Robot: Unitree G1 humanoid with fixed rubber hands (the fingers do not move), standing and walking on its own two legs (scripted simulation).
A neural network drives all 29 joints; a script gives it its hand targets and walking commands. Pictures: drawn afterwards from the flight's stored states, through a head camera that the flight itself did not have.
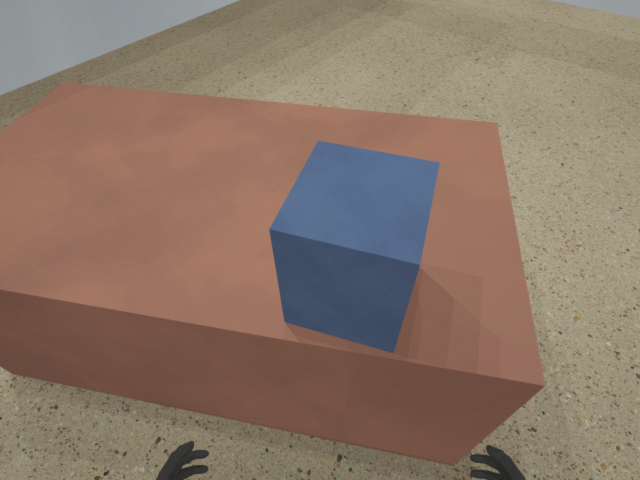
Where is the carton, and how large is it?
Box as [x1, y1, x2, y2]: [269, 141, 439, 352]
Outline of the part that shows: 318,141 269,229 284,321 393,352 420,262 439,162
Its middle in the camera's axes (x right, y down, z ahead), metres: +0.06 +0.01 +0.66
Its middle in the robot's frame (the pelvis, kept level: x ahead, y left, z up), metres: +0.48 -0.03 -0.03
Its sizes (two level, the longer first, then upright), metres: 0.210 0.200 0.250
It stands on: a pedestal, 0.60 m high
